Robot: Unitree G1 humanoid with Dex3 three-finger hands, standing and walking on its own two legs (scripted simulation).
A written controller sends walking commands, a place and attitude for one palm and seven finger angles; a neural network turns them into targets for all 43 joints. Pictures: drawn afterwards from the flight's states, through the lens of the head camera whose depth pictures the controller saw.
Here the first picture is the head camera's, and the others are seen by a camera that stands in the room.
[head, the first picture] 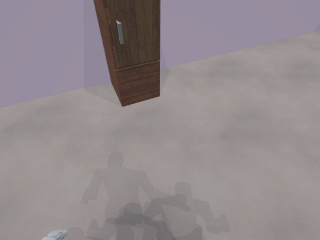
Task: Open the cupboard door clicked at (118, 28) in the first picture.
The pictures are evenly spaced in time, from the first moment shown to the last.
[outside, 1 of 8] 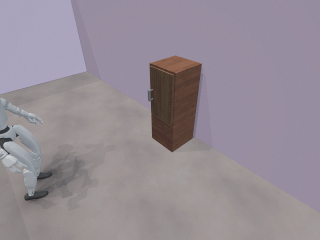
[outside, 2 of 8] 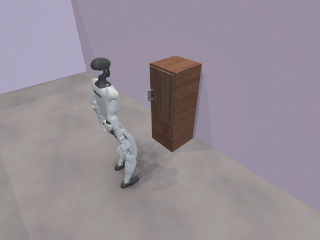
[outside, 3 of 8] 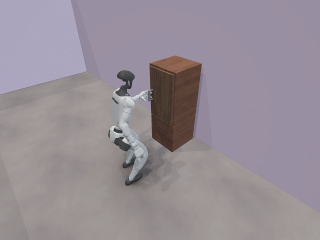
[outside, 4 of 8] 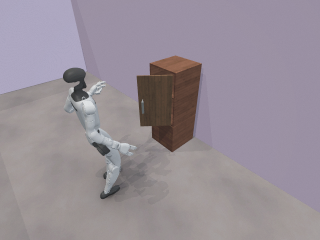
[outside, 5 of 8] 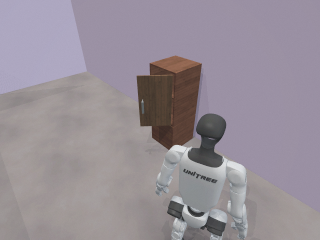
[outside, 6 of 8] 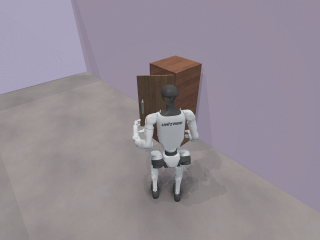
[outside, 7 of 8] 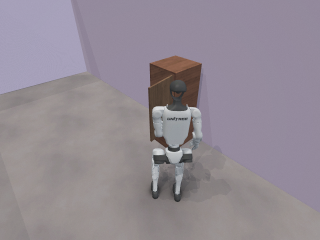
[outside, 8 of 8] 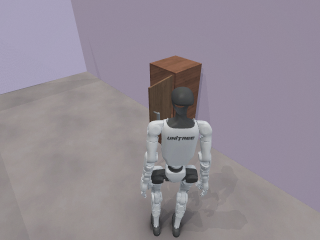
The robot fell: no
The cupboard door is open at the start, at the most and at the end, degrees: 0 100 100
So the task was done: yes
